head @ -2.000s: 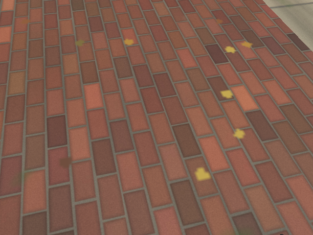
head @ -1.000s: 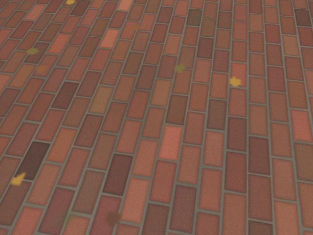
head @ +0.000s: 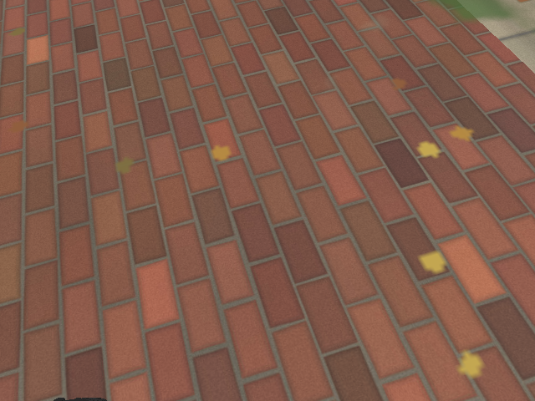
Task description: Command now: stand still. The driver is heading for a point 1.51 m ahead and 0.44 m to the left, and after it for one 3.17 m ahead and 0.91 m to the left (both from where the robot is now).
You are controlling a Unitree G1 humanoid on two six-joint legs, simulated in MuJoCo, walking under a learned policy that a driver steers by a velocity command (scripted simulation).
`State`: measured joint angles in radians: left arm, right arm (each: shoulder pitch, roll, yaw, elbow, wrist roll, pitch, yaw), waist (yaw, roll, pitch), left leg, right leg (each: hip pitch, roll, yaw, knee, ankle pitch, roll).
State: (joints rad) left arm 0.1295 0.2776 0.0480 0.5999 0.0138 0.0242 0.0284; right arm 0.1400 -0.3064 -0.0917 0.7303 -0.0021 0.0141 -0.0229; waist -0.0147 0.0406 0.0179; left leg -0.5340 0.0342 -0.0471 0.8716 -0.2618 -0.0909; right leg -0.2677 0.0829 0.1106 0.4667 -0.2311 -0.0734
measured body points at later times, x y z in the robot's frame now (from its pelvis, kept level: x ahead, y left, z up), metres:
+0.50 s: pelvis +0.03 +0.01 -0.01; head +0.07 +0.03 +0.44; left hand +0.11 +0.33 -0.09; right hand +0.27 -0.23 -0.09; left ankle +0.01 +0.14 -0.74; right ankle +0.09 -0.10 -0.73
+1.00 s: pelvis +0.10 +0.10 -0.01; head +0.11 +0.10 +0.44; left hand -0.06 +0.33 -0.13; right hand +0.39 -0.01 -0.09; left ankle +0.05 +0.20 -0.74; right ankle +0.09 -0.08 -0.72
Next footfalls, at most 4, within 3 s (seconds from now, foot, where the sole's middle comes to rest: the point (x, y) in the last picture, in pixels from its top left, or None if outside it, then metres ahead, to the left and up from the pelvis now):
0.16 left None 0.05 0.15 -0.78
0.52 right None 0.13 -0.07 -0.78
0.96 left None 0.08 0.22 -0.78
1.44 right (232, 379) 0.53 0.17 -0.78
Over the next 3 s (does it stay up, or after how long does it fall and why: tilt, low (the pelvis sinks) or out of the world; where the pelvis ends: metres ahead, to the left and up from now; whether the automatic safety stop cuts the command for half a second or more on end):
stays up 1.61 0.44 0.00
